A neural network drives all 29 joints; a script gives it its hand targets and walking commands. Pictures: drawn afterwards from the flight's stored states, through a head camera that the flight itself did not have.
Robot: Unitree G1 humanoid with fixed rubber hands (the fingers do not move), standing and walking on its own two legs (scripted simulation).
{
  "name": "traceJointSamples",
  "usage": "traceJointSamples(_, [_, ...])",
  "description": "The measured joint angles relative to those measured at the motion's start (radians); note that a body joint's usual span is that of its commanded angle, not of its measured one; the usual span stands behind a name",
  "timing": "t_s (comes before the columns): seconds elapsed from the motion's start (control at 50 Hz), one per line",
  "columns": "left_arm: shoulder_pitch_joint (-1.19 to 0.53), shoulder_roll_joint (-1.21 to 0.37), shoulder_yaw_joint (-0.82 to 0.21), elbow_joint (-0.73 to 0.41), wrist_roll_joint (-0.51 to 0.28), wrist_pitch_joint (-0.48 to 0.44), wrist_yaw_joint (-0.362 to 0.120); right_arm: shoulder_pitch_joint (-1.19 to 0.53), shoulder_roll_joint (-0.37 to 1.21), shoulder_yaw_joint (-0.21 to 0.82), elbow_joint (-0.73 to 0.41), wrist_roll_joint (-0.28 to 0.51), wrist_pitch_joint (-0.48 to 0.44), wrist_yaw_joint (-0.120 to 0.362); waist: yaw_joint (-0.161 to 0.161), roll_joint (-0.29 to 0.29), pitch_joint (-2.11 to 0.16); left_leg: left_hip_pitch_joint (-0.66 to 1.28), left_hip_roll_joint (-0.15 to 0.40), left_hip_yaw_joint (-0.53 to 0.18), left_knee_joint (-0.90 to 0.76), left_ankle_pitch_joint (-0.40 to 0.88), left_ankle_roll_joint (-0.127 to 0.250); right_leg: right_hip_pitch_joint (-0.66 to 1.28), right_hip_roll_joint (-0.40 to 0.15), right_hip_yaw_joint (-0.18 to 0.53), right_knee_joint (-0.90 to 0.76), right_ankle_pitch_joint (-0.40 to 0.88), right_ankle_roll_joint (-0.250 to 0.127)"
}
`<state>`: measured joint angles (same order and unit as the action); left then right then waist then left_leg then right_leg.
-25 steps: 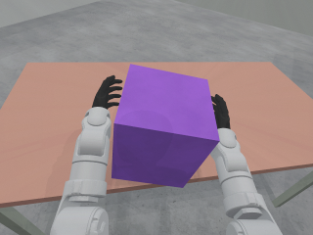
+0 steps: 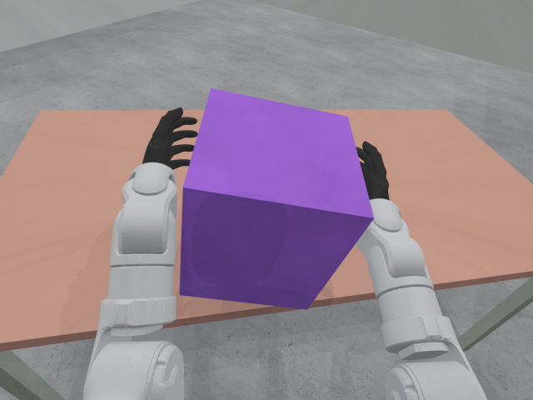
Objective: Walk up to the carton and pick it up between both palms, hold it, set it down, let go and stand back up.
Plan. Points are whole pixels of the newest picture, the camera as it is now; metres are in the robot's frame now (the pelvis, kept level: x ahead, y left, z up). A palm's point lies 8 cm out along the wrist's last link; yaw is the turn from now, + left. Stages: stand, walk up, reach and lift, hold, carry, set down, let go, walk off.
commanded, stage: reach and lift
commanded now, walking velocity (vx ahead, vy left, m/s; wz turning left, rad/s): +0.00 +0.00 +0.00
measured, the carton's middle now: (262, 207) +0.37 -0.01 +0.11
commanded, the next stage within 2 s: hold in 0.78 s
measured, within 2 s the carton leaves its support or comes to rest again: neither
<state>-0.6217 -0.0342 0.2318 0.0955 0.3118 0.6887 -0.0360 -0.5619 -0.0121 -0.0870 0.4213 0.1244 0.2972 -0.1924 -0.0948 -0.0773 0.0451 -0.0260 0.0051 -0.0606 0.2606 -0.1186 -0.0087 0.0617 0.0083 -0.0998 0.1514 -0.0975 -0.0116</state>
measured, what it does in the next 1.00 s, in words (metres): stands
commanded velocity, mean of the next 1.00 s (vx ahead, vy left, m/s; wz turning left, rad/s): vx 0.00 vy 0.00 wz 0.00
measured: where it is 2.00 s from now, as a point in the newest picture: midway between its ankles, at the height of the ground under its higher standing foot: outside the picture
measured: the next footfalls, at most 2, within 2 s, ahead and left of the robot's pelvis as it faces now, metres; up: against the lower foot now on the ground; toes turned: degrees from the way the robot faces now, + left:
none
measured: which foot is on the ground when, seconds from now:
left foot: down 0.00-1.00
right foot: down 0.00-1.00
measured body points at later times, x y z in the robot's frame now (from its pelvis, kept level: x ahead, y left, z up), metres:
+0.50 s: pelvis +0.00 +0.00 +0.00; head -0.02 +0.04 +0.45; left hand +0.39 +0.14 +0.21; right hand +0.37 -0.16 +0.18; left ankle +0.03 +0.12 -0.75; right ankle +0.00 -0.11 -0.75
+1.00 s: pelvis +0.00 +0.00 +0.00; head -0.04 +0.04 +0.45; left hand +0.38 +0.15 +0.23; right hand +0.37 -0.16 +0.20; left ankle +0.03 +0.12 -0.75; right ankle +0.00 -0.11 -0.75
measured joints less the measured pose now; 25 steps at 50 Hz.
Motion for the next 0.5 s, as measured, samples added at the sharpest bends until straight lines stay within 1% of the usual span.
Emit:
traceJointSamples(0.32, [-0.05, 0.001, 0.009, -0.017, 0.01, 0.054, 0.006, -0.048, -0.007, -0.018, -0.007, 0.01, 0.044, 0.007, -0.001, 0.005, -0.007, -0.035, 0.002, 0.009, 0.011, 0.002, 0.002, -0.036, 0.0, 0.005, 0.009, 0.005, 0.001])
traceJointSamples(0.5, [-0.024, -0.006, 0.016, -0.081, 0.021, 0.086, -0.012, -0.037, -0.024, 0.022, -0.049, 0.057, 0.072, -0.016, -0.01, -0.004, -0.012, -0.005, 0.001, 0.008, -0.001, -0.003, 0.002, 0.001, 0.0, 0.003, -0.014, 0.005, 0.002])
